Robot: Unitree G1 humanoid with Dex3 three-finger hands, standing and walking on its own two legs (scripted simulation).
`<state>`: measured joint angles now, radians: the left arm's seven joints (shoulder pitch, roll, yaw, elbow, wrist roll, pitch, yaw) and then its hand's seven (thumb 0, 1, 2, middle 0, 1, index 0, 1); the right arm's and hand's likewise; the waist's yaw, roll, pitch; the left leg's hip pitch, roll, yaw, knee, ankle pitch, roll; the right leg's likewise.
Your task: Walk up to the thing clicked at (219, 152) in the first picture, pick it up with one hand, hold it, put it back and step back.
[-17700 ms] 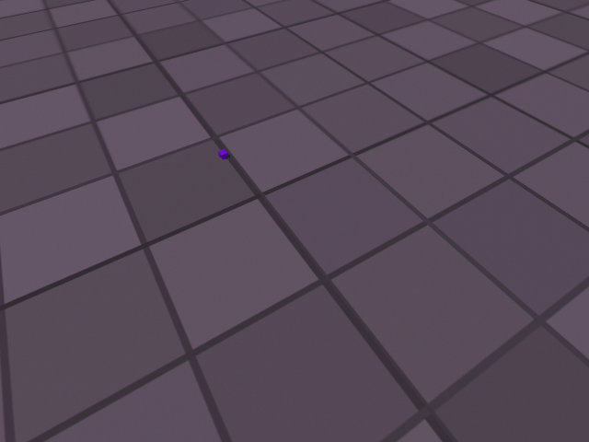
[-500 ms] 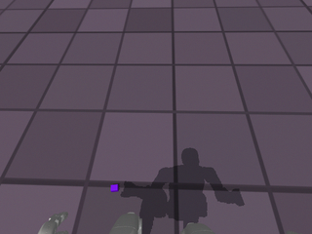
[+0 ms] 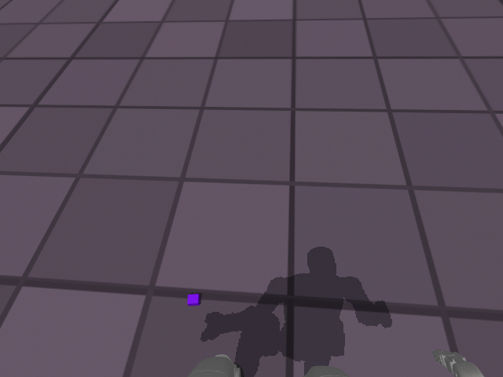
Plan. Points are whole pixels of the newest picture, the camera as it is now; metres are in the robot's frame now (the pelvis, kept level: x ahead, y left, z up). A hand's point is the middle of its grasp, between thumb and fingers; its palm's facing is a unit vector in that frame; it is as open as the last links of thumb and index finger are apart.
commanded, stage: walk up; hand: left
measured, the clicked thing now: (193, 299) +0.44 +0.30 -0.74
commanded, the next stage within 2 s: none
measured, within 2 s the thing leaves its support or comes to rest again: neither
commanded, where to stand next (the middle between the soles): +0.08 +0.02 m, yaw +1 degrees
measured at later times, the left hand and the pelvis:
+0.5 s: hand out of the picture +0.08 +0.27 -0.14, palm faces +0.00 -0.94 -0.34, open 7.4 cm; pelvis +0.01 +0.01 +0.02, yaw +0 degrees
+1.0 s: hand out of the picture +0.11 +0.27 -0.14, palm faces +0.00 -0.94 -0.35, open 7.4 cm; pelvis +0.01 +0.01 +0.02, yaw +0 degrees
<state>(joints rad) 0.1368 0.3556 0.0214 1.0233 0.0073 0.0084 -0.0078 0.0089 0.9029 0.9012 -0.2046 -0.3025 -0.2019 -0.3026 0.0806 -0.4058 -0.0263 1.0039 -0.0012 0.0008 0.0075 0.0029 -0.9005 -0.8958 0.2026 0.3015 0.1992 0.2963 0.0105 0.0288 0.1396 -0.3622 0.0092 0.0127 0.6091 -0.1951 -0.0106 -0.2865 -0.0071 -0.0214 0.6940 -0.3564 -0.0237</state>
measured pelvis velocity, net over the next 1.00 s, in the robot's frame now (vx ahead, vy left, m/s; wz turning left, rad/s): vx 0.01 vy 0.01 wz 0.01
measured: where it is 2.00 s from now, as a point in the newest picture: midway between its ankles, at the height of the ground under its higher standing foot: outside the picture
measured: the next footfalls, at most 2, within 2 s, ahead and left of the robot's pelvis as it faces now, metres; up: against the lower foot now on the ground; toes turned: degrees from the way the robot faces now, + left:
left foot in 1.58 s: +0.06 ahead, +0.15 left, +0.00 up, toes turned +6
right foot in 1.96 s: +0.15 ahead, -0.12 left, +0.00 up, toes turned +2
